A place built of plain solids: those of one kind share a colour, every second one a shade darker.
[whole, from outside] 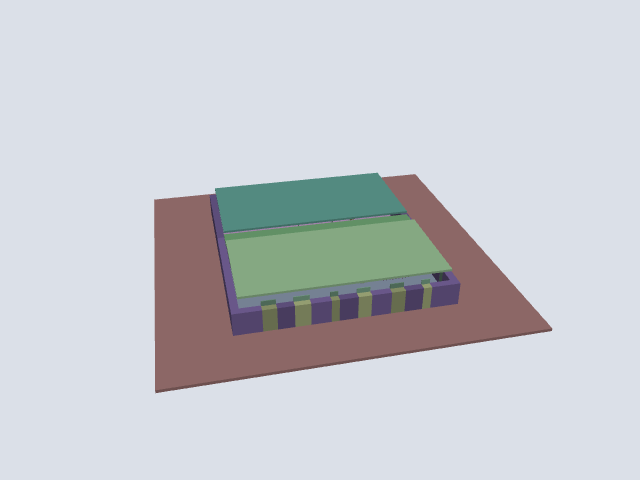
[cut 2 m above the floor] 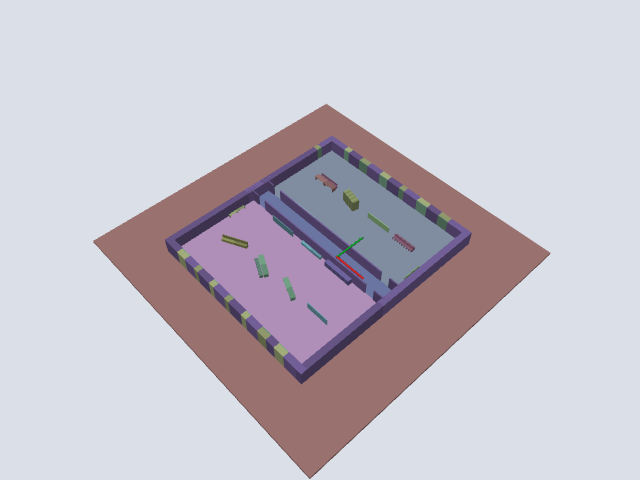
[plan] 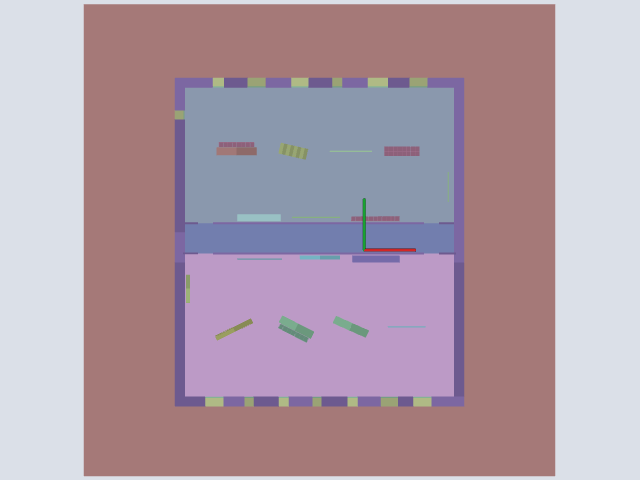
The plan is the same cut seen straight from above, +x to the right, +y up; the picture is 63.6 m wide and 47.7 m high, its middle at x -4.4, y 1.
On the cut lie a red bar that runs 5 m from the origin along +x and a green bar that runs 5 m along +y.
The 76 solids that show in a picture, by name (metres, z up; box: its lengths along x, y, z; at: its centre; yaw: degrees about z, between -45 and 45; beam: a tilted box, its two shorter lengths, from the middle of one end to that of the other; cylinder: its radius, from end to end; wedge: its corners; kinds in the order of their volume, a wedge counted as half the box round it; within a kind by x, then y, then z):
{
 "ground_under_all_1": {"box": [46.88, 46.89, 0.4], "at": [-4.45, 0.98, -0.75]},
 "wall_1": {"box": [1.0, 16.12, 3.2], "at": [-18.33, -7.49, 1.0]},
 "wall_2": {"box": [1.0, 4.8, 3.2], "at": [-18.33, 1.17, 1.0]},
 "wall_3": {"box": [1.0, 11.21, 3.2], "at": [-18.33, 7.37, 1.0]},
 "wall_4": {"box": [1.0, 3.25, 3.2], "at": [-18.33, 15.51, 1.0]},
 "wall_5": {"box": [3.03, 1.0, 3.2], "at": [-17.31, -15.05, 1.0]},
 "wall_6": {"box": [1.5, 0.2, 3.2], "at": [-17.28, -0.33, 1.0]},
 "wall_7": {"box": [1.5, 0.2, 3.2], "at": [-17.28, 2.67, 1.0]},
 "wall_8": {"box": [3.78, 1.0, 3.2], "at": [-16.94, 16.63, 1.0]},
 "wall_9": {"box": [2.1, 1.0, 3.2], "at": [-12.95, -15.05, 1.0]},
 "wall_10": {"box": [2.34, 1.0, 3.2], "at": [-12.78, 16.63, 1.0]},
 "wall_11": {"box": [2.49, 1.0, 3.2], "at": [-9.75, -15.05, 1.0]},
 "wall_12": {"box": [2.55, 1.0, 3.2], "at": [-8.53, 16.63, 1.0]},
 "wall_13": {"box": [2.36, 1.0, 3.2], "at": [-6.33, -15.05, 1.0]},
 "wall_14": {"box": [20.95, 0.2, 3.2], "at": [-4.55, -0.33, 1.0]},
 "wall_15": {"box": [20.95, 0.2, 3.2], "at": [-4.55, 2.67, 1.0]},
 "wall_16": {"box": [2.37, 1.0, 3.2], "at": [-4.37, 16.63, 1.0]},
 "wall_17": {"box": [2.59, 1.0, 3.2], "at": [-2.95, -15.05, 1.0]},
 "wall_18": {"box": [2.54, 1.0, 3.2], "at": [-0.92, 16.63, 1.0]},
 "wall_19": {"box": [2.3, 1.0, 3.2], "at": [0.49, -15.05, 1.0]},
 "wall_20": {"box": [2.13, 1.0, 3.2], "at": [3.42, 16.63, 1.0]},
 "wall_21": {"box": [1.53, 1.0, 3.2], "at": [4.11, -15.05, 1.0]},
 "wall_22": {"box": [3.64, 1.0, 3.2], "at": [8.11, 16.63, 1.0]},
 "wall_23": {"box": [1.7, 0.2, 3.2], "at": [8.28, -0.33, 1.0]},
 "wall_24": {"box": [1.7, 0.2, 3.2], "at": [8.28, 2.67, 1.0]},
 "wall_25": {"box": [3.25, 1.0, 3.2], "at": [8.3, -15.05, 1.0]},
 "wall_26": {"box": [1.0, 16.12, 3.2], "at": [9.43, -7.49, 1.0]},
 "wall_27": {"box": [1.0, 4.8, 3.2], "at": [9.43, 1.17, 1.0]},
 "wall_28": {"box": [1.0, 15.37, 3.2], "at": [9.43, 9.45, 1.0]},
 "floor_study_1": {"box": [26.95, 14.32, 0.6], "at": [-4.45, -7.49, -0.3]},
 "floor_store_1": {"box": [26.95, 13.56, 0.6], "at": [-4.45, 9.45, -0.3]},
 "ceil_study_1": {"box": [26.95, 14.32, 0.3], "at": [-4.45, -7.49, 3.95]},
 "ceil_store_1": {"box": [26.95, 13.56, 0.3], "at": [-4.45, 9.45, 4.15]},
 "wall_mass_1": {"box": [0.85, 0.9, 3.2], "at": [-18.4, 13.43, 1.0]},
 "wall_mass_2": {"box": [1.8, 0.85, 3.2], "at": [-14.89, -15.12, 1.0]},
 "wall_mass_3": {"box": [1.1, 0.85, 3.2], "at": [-14.49, 16.7, 1.0]},
 "wall_mass_4": {"box": [0.9, 0.85, 3.2], "at": [-11.45, -15.12, 1.0]},
 "wall_mass_5": {"box": [1.8, 0.85, 3.2], "at": [-10.71, 16.7, 1.0]},
 "wall_mass_6": {"box": [1.0, 0.85, 3.2], "at": [-8.01, -15.12, 1.0]},
 "wall_mass_7": {"box": [1.7, 0.85, 3.2], "at": [-6.41, 16.7, 1.0]},
 "wall_mass_8": {"box": [0.9, 0.85, 3.2], "at": [-4.7, -15.12, 1.0]},
 "wall_mass_9": {"box": [1.0, 0.85, 3.2], "at": [-2.69, 16.7, 1.0]},
 "wall_mass_10": {"box": [1.0, 0.85, 3.2], "at": [-1.16, -15.12, 1.0]},
 "wall_mass_11": {"box": [2.0, 0.85, 3.2], "at": [1.35, 16.7, 1.0]},
 "wall_mass_12": {"box": [1.7, 0.85, 3.2], "at": [2.5, -15.12, 1.0]},
 "wall_mass_13": {"box": [1.8, 0.85, 3.2], "at": [5.38, 16.7, 1.0]},
 "wall_mass_14": {"box": [1.8, 0.85, 3.2], "at": [5.78, -15.12, 1.0]},
 "floor_corr_1": {"box": [26.95, 3.0, 0.6], "at": [-4.45, 1.17, -0.3]},
 "ceil_corr_1": {"box": [26.95, 3.0, 0.3], "at": [-4.45, 1.17, 3.45]},
 "door_leaf_1": {"box": [0.12, 0.9, 3.87], "at": [-17.91, 13.43, 1.33]},
 "door_leaf_2": {"box": [1.1, 0.12, 3.87], "at": [-14.49, 16.22, 1.33]},
 "door_leaf_3": {"box": [1.8, 0.12, 3.87], "at": [-10.71, 16.22, 1.33]},
 "door_leaf_4": {"box": [1.7, 0.12, 3.87], "at": [-6.41, 16.22, 1.33]},
 "door_leaf_5": {"box": [1.0, 0.12, 3.87], "at": [-2.69, 16.22, 1.33]},
 "door_leaf_6": {"box": [2.0, 0.12, 3.87], "at": [1.35, 16.22, 1.33]},
 "door_leaf_7": {"box": [1.8, 0.12, 3.87], "at": [5.38, 16.22, 1.33]},
 "rail_board_sto_1": {"box": [4.78, 0.12, 1.7], "at": [-4.8, 3.25, 0.25]},
 "rail_board_sto_2": {"box": [4.2, 0.12, 1.7], "at": [-1.32, 9.82, 0.25]},
 "rail_board_1": {"box": [4.45, 0.12, 1.7], "at": [-10.4, -0.9, 0.25]},
 "rail_board_2": {"box": [3.75, 0.12, 1.7], "at": [4.21, -7.63, 0.25]},
 "seat_settle_1": {"box": [2.0, 0.42, 0.47], "at": [-13.81, -8.37, 0.23], "yaw": 26.0},
 "seat_settle_2": {"box": [4.0, 0.1, 1.0], "at": [-13.03, -7.7, 0.5], "yaw": 26.0},
 "seat_settle_3": {"box": [2.0, 0.42, 0.47], "at": [-12.01, -7.49, 0.23], "yaw": 26.0},
 "seat_box_1": {"box": [2.0, 0.42, 0.47], "at": [-5.4, -0.74, 0.23]},
 "seat_box_2": {"box": [2.0, 0.42, 0.47], "at": [-3.4, -0.74, 0.23]},
 "locker_sto_1": {"box": [0.35, 0.55, 1.85], "at": [-5.92, 9.28, 0.92], "yaw": -13.0},
 "table_1": {"box": [1.8, 0.8, 0.035], "at": [-7.54, -7.25, 0.72], "yaw": -27.0},
 "table_2": {"box": [1.8, 0.8, 0.035], "at": [-5.93, -8.06, 0.72], "yaw": -27.0},
 "table_3": {"box": [1.8, 0.8, 0.035], "at": [-2.16, -7.26, 0.72], "yaw": -24.0},
 "table_4": {"box": [1.8, 0.8, 0.035], "at": [-0.51, -7.99, 0.72], "yaw": -24.0},
 "counter_issue_1": {"box": [4.73, 0.7, 0.035], "at": [1.16, -0.88, 0.93]},
 "table_sto_1": {"box": [2.0, 0.8, 0.035], "at": [-13.69, 9.82, 0.74]},
 "table_sto_2": {"box": [2.0, 0.8, 0.035], "at": [-11.7, 9.82, 0.74]},
 "counter_chest_sto_1": {"box": [4.33, 0.7, 0.035], "at": [-10.46, 3.22, 0.83]},
 "bench_1": {"box": [0.42, 1.33, 0.035], "at": [-17.52, -4.56, 0.44]},
 "bench_2": {"box": [0.42, 1.33, 0.035], "at": [-17.52, -3.16, 0.44]}
}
